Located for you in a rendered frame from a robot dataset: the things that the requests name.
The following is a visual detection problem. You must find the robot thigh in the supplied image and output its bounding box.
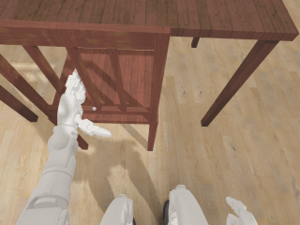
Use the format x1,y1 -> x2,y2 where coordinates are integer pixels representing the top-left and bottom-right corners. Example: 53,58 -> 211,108
99,197 -> 133,225
169,188 -> 209,225

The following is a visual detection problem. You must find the robot left hand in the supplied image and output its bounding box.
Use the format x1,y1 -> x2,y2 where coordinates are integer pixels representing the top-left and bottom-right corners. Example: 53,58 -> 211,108
57,68 -> 112,137

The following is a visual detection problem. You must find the right robot thigh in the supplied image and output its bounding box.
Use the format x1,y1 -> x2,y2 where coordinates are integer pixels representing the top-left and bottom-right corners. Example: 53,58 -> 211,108
169,188 -> 209,225

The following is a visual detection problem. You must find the left robot thigh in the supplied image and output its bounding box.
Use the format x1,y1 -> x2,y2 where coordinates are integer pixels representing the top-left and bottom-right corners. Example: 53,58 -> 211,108
99,197 -> 133,225

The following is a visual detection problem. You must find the table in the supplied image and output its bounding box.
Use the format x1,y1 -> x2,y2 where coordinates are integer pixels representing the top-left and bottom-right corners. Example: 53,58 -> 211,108
0,0 -> 299,127

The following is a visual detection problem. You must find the robot left forearm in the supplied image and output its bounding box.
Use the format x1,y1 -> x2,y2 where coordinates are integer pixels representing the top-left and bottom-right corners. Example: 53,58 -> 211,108
15,125 -> 79,225

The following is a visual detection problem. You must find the chair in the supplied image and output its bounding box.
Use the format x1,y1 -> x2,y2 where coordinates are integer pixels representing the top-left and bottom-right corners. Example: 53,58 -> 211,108
0,20 -> 171,151

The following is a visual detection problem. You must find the robot left upper arm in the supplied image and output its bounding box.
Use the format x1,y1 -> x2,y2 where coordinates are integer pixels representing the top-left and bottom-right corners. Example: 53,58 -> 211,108
18,207 -> 69,225

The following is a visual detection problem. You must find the robot right hand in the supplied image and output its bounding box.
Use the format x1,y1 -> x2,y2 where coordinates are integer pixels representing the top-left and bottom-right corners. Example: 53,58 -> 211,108
226,196 -> 258,225

